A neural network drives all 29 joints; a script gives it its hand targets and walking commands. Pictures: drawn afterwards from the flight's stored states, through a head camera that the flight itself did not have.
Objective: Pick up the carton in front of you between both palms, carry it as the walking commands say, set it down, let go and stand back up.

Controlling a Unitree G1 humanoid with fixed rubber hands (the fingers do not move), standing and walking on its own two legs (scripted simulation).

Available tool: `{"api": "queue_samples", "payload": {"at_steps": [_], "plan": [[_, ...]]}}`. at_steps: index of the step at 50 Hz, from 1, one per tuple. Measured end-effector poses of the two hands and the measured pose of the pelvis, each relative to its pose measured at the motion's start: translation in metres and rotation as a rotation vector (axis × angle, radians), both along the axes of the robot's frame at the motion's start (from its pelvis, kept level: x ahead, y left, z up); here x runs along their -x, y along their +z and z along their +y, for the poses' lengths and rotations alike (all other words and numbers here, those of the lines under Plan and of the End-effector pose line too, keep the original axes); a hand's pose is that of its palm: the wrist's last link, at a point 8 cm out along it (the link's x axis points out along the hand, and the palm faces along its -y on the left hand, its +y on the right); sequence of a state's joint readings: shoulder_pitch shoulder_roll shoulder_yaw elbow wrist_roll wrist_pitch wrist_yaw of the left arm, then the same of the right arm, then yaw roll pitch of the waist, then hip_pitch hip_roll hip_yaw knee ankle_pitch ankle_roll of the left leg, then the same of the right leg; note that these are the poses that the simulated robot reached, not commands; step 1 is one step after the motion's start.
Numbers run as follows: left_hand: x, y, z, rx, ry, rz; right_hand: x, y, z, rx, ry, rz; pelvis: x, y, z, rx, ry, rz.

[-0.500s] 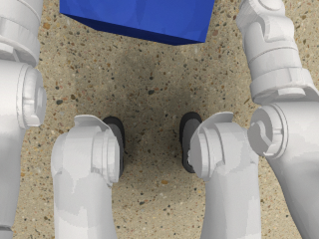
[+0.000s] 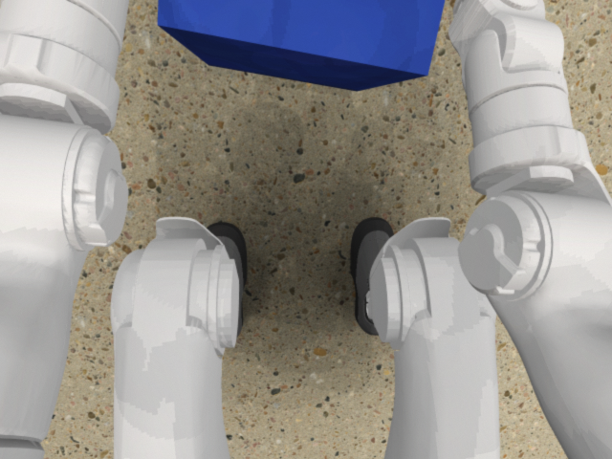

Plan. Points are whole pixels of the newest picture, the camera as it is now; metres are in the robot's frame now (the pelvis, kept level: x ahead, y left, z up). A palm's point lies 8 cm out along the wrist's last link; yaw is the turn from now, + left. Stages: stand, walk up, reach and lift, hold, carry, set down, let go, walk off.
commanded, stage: reach and lift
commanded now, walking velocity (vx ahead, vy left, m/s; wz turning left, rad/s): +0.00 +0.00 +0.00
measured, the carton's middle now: out of the picture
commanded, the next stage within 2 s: none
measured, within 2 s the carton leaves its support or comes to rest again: leaves its support in 0.10 s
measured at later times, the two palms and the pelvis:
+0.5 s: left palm out of the picture +0.52 +0.18 +0.00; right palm out of the picture +0.51 -0.11 +0.00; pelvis -0.01 -0.01 +0.08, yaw +4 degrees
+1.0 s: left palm out of the picture +0.48 +0.18 +0.14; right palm out of the picture +0.48 -0.12 +0.15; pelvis +0.02 -0.01 +0.19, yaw +5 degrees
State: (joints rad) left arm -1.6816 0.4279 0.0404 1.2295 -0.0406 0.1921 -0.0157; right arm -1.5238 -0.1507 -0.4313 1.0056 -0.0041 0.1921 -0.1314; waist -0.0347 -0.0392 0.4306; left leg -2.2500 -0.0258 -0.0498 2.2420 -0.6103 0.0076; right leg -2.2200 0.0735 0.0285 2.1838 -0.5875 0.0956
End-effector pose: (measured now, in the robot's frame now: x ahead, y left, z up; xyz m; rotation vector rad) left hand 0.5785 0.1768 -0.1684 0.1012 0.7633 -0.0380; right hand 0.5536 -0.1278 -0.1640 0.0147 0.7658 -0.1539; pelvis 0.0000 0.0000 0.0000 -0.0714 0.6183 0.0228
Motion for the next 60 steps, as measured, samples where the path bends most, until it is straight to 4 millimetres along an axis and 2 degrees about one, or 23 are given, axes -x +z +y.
{"api": "queue_samples", "payload": {"at_steps": [5,8,11,14,19,24,36,44,60], "plan": [[0.006,0.000,-0.001,0.001,0.011,-0.006,-0.002,0.007,0.002,-0.001,-0.022,-0.009,-0.005,-0.001,0.002,0.000,0.000,0.020],[0.011,0.009,-0.001,-0.012,0.039,-0.019,0.001,0.019,0.005,0.000,-0.037,-0.030,-0.007,0.001,0.001,-0.001,0.005,0.035],[0.016,0.032,0.001,-0.007,0.071,-0.048,0.007,0.040,0.008,-0.013,-0.051,-0.066,-0.007,0.006,-0.001,-0.002,0.013,0.055],[0.022,0.067,0.005,0.009,0.094,-0.075,0.015,0.070,0.012,-0.021,-0.052,-0.096,-0.005,0.016,-0.003,-0.002,0.025,0.075],[0.038,0.125,0.009,0.023,0.129,-0.072,0.029,0.122,0.016,-0.033,-0.043,-0.096,0.000,0.041,-0.008,-0.003,0.046,0.104],[0.055,0.166,0.008,0.014,0.138,-0.050,0.043,0.161,0.015,-0.022,-0.025,-0.074,0.007,0.071,-0.011,-0.006,0.058,0.124],[0.072,0.225,0.002,0.022,0.162,-0.073,0.052,0.224,0.008,-0.017,-0.010,-0.098,0.008,0.119,-0.013,-0.020,0.052,0.141],[0.089,0.268,0.003,0.032,0.193,-0.071,0.061,0.270,0.010,-0.018,0.008,-0.097,-0.006,0.155,-0.013,-0.027,0.056,0.120],[0.126,0.375,-0.003,0.042,0.228,-0.063,0.090,0.377,0.004,-0.019,0.029,-0.089,-0.036,0.246,-0.010,-0.045,0.062,-0.022]]}}
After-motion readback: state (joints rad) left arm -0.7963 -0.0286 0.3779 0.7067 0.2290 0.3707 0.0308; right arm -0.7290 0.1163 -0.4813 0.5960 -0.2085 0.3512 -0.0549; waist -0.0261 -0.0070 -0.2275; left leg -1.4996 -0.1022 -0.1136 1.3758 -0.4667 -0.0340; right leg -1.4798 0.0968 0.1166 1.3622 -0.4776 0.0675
